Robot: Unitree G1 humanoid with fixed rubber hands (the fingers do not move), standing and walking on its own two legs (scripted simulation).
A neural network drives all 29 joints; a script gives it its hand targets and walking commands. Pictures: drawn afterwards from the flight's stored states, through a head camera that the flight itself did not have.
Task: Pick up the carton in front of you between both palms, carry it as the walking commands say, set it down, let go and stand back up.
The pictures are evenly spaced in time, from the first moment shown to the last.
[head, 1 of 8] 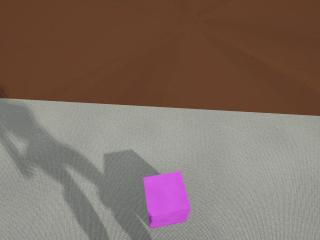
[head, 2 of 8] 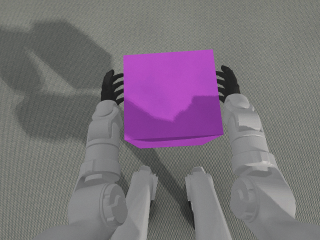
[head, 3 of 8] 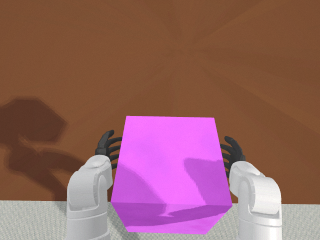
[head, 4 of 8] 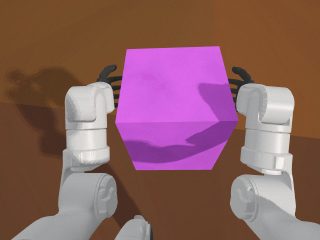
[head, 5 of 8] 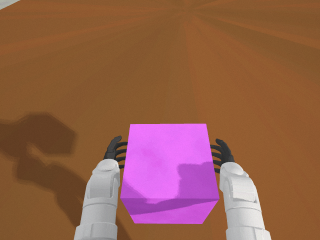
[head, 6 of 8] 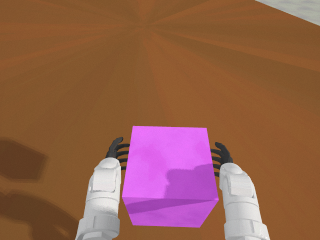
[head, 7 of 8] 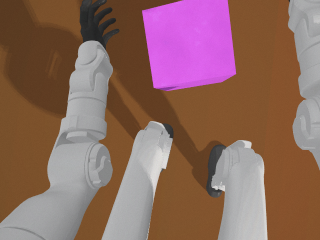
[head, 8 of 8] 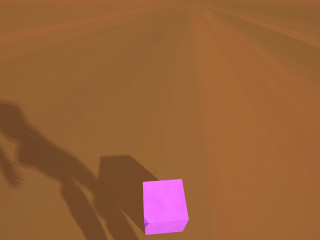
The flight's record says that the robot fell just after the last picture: no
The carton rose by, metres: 1.03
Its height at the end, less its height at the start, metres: +0.30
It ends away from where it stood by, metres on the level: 5.32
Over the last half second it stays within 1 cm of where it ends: yes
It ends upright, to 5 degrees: yes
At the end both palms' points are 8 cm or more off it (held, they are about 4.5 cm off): yes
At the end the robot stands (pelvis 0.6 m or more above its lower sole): yes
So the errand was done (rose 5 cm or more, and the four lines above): yes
